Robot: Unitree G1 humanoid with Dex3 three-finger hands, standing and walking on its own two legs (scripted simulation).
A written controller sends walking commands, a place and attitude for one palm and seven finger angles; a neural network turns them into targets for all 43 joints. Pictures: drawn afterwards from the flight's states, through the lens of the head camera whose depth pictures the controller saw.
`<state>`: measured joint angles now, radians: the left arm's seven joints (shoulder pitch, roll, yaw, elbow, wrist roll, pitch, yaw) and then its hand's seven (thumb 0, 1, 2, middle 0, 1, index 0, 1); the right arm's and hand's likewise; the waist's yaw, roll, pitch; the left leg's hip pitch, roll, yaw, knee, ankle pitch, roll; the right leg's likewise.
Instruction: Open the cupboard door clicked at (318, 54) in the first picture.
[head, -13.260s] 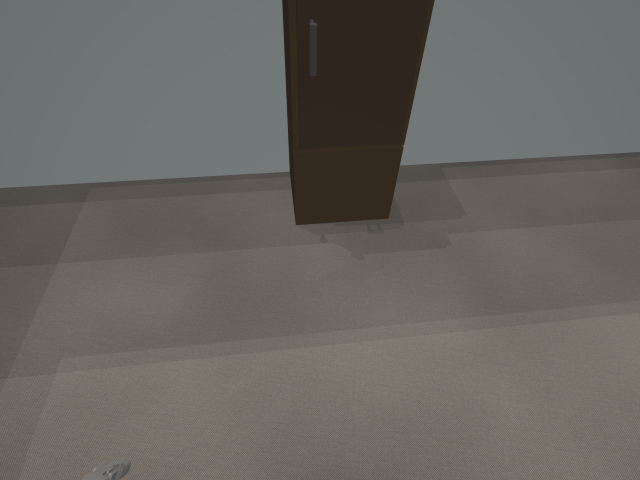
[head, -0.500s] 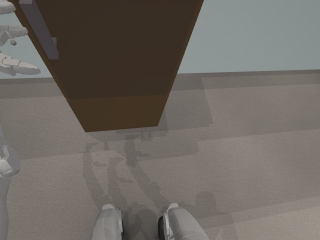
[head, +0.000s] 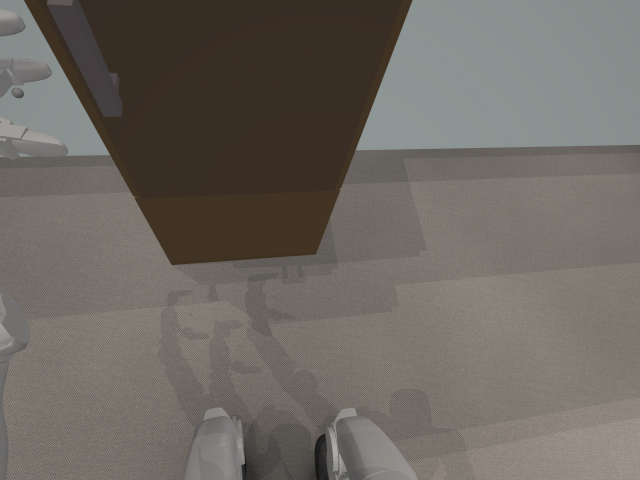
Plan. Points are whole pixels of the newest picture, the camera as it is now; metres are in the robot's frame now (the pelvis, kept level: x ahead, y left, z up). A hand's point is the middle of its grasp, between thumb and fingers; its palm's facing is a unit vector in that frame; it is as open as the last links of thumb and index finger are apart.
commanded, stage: move the hooked fingers beside the handle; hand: left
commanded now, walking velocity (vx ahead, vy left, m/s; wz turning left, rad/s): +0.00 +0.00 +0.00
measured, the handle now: (93, 49) +0.59 +0.22 +0.10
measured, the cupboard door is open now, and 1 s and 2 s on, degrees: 0 0 0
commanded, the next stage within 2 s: slide the fingers in behind the handle in 0.04 s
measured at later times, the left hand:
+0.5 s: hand (48, 83) +0.54 +0.25 +0.10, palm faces +0.05 -1.00 +0.00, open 13.9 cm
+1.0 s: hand (82, 92) +0.53 +0.22 +0.10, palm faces +0.04 -1.00 +0.00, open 14.0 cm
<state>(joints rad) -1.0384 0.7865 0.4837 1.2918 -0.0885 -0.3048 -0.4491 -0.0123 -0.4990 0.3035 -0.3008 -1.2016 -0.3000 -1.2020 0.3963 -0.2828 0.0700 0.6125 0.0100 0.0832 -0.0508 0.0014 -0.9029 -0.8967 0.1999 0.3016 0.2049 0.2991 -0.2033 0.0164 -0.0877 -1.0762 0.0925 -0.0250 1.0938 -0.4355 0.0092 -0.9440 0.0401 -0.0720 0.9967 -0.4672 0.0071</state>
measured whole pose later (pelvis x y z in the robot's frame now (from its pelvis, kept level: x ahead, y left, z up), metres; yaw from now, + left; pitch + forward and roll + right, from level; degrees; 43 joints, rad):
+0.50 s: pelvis +0.00 +0.01 +0.00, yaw +0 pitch +24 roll -5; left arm -1.03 0.70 0.47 1.25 -0.07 -0.32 -0.34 -0.01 -0.50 0.30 -0.30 -1.20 -0.31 -1.21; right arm 0.43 -0.26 0.07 0.62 -0.02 0.08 -0.02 0.00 -0.90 -0.90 0.20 0.30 0.21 0.30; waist -0.22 0.03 -0.09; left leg -1.07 0.08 -0.01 1.09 -0.44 0.02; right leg -0.94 0.03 -0.06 0.99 -0.46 0.02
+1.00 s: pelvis +0.00 -0.01 +0.00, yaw +0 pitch +22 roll -4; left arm -1.00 0.62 0.43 1.25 -0.08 -0.34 -0.29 -0.01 -0.50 0.30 -0.30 -1.20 -0.30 -1.20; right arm 0.40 -0.27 0.05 0.62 -0.01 0.08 -0.01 0.00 -0.90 -0.90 0.20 0.30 0.20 0.30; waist -0.20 0.03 -0.10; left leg -1.02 0.09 -0.01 1.07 -0.43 0.00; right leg -0.90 0.03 -0.06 0.99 -0.47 0.00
